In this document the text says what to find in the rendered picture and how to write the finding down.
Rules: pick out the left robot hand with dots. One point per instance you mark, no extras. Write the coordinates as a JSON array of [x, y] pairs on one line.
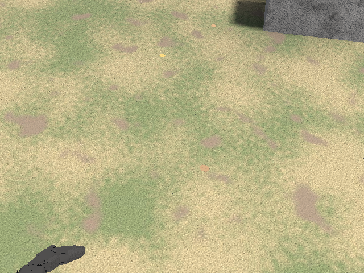
[[51, 257]]

